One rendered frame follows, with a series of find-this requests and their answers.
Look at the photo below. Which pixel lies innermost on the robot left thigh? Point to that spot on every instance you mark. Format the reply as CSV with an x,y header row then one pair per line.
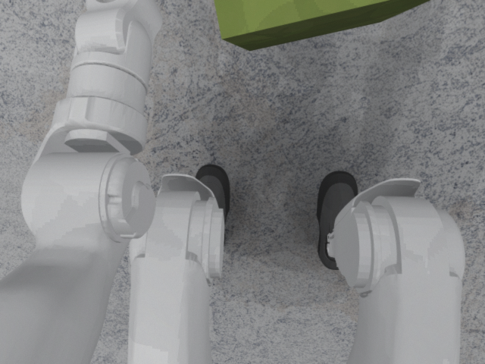
x,y
169,291

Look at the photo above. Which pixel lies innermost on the carton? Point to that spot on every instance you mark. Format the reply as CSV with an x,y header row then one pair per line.
x,y
258,24

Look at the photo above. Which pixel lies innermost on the robot right thigh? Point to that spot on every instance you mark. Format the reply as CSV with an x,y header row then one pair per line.
x,y
395,249

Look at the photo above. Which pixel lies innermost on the robot left forearm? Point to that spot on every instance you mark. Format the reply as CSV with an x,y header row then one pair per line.
x,y
109,80

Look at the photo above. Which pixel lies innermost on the robot thigh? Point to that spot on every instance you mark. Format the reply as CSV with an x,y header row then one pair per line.
x,y
395,249
169,291

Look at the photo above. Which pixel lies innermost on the left robot upper arm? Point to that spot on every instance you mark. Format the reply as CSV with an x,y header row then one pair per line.
x,y
83,208

